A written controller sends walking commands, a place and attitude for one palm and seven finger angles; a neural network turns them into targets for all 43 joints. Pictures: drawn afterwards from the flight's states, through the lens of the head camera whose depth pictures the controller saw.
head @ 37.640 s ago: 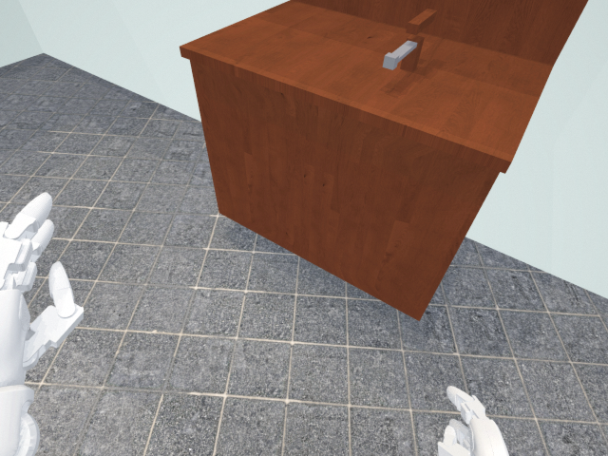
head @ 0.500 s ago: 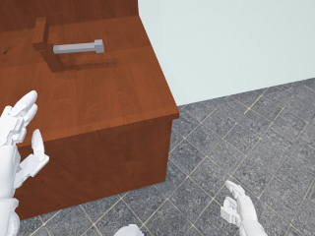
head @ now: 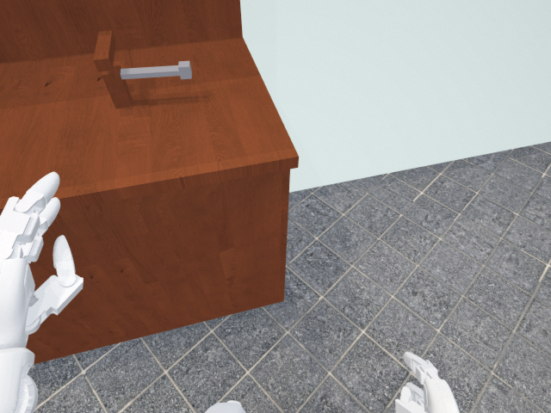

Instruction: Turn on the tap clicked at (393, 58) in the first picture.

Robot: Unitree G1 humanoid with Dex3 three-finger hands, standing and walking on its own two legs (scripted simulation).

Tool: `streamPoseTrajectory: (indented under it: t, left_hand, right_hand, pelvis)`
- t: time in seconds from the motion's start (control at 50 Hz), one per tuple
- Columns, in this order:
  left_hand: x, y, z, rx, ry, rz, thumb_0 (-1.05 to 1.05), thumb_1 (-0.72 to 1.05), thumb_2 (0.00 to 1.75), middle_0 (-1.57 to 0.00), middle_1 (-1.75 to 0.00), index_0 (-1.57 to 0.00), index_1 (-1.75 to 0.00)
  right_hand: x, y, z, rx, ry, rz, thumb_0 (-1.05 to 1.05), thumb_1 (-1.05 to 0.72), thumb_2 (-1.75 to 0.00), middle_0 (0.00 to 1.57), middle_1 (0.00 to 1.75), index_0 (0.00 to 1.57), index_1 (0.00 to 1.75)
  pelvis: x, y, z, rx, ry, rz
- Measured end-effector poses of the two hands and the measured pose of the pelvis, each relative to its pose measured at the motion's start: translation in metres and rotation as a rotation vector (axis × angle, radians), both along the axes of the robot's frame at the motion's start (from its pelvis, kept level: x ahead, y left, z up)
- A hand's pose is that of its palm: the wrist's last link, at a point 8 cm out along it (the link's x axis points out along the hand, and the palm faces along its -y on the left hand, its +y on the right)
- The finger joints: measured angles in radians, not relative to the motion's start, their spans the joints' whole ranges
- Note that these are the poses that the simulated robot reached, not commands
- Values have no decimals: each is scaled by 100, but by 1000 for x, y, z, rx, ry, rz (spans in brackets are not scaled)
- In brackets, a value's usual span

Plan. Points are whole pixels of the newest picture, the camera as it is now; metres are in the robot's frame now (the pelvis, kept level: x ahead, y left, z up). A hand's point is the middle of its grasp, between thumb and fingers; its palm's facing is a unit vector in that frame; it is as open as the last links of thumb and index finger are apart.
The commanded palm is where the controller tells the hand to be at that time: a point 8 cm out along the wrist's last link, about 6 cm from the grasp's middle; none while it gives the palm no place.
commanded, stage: stop stepping back and stand still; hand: left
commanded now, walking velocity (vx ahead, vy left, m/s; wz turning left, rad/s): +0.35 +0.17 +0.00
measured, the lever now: (185, 70) +0.76 +0.27 +0.11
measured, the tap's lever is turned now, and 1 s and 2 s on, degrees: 83 83 83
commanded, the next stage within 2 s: stand and check the lever's angle in 0.62 s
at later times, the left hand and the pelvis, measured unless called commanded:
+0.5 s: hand out of the picture +0.10 +0.25 +0.16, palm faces +0.49 -0.81 -0.32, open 7.4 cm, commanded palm +0.05 +0.30 +0.18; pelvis -0.08 +0.00 +0.00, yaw +6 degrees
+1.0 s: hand out of the picture +0.12 +0.26 +0.16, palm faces +0.48 -0.79 -0.39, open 7.4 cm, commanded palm +0.06 +0.29 +0.18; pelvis -0.07 +0.00 +0.00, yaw +5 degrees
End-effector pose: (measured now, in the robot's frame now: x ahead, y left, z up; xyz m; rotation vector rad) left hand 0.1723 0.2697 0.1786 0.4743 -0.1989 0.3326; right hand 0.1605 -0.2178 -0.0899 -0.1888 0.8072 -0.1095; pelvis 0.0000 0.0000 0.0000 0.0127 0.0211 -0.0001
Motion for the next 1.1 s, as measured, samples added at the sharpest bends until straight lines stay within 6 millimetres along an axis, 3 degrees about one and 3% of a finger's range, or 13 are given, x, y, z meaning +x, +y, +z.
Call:
streamPoseTrajectory:
  t: [0.08, 0.2, 0.28, 0.36, 0.46, 0.58, 0.7, 0.78, 0.86, 0.98, 1.1]
  left_hand:
    - [-25, -2, 1, -3, 0, -8, 1, 89, 89, -21, -30, -21, -30]
    - [-61, 21, -5, -14, -37, 48, 1, 89, 89, -21, -30, -22, -30]
    - [-85, 31, -2, 4, -31, 121, 1, 89, 89, -21, -30, -21, -30]
    - [-103, 28, 1, 1, -78, 163, 1, 89, 89, -21, -30, -21, -30]
    - [-115, 18, -2, -58, -103, 130, 1, 89, 89, -20, -30, -21, -30]
    - [-117, 28, -4, -21, -100, 105, 1, 89, 89, -21, -30, -21, -30]
    - [-114, 31, 8, 19, -81, 152, 1, 89, 89, -21, -30, -21, -30]
    - [-114, 17, 1, 25, -60, 145, 1, 90, 90, -20, -30, -21, -30]
    - [-110, 9, -5, -44, -38, 120, 1, 89, 89, -21, -30, -21, -30]
    - [-100, 22, -1, -10, -63, 113, 1, 89, 89, -21, -30, -21, -30]
    - [-83, 30, 3, 3, -43, 146, 1, 89, 89, -21, -30, -21, -30]
  right_hand:
    - [-31, -11, 8, -11, -17, -34, 1, -90, -90, 20, 30, 20, 30]
    - [-69, -28, 9, -85, -36, -57, 1, -91, -90, 20, 30, 20, 30]
    - [-88, -26, 8, -71, -40, -64, 1, -91, -90, 20, 30, 20, 30]
    - [-95, -19, -5, -51, -16, 2, 1, -91, -90, 20, 30, 20, 30]
    - [-98, -8, -6, -30, 6, 49, 1, -91, -90, 20, 30, 20, 30]
    - [-93, 6, 1, -38, -82, 44, 1, -91, -90, 20, 30, 20, 30]
    - [-93, 18, -3, 52, -76, 58, 1, -91, -90, 20, 30, 20, 30]
    - [-84, 14, -15, 58, -49, 103, 1, -90, -90, 20, 30, 20, 30]
    - [-79, 4, -9, 25, -16, 101, 1, -90, -90, 20, 30, 20, 30]
    - [-61, -9, 4, -43, -69, 45, 1, -91, -90, 20, 30, 20, 30]
    - [-41, -3, 15, -30, -106, 56, 1, -91, -90, 20, 30, 20, 30]
  pelvis:
    - [-19, -2, 3, 17, -12, 18]
    - [-48, 7, -4, -8, -41, 65]
    - [-58, 5, -1, -8, -70, 77]
    - [-69, -2, -5, -6, -79, 109]
    - [-82, -1, -3, 12, -89, 112]
    - [-93, 7, -11, 1, -95, 87]
    - [-88, -1, -5, -1, -84, 98]
    - [-86, -10, -13, -3, -71, 108]
    - [-82, -8, -5, -1, -78, 110]
    - [-73, -1, -6, -15, -84, 93]
    - [-61, -1, 0, -19, -57, 88]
